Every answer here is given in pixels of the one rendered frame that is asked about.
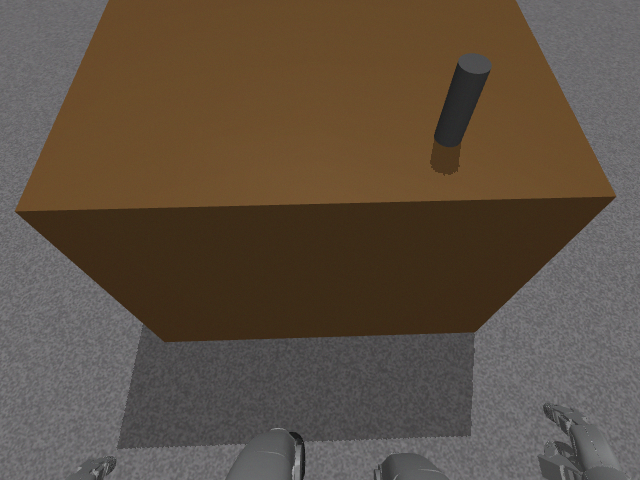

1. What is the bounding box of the left robot foot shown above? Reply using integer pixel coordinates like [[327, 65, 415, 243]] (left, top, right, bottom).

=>
[[289, 432, 305, 480]]

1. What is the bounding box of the right robot hand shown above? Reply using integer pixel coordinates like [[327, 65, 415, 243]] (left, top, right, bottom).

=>
[[538, 403, 623, 480]]

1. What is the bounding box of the left robot hand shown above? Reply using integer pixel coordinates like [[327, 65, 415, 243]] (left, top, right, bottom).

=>
[[65, 456, 117, 480]]

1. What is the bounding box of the can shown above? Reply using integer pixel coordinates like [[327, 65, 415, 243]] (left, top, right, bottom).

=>
[[434, 53, 492, 147]]

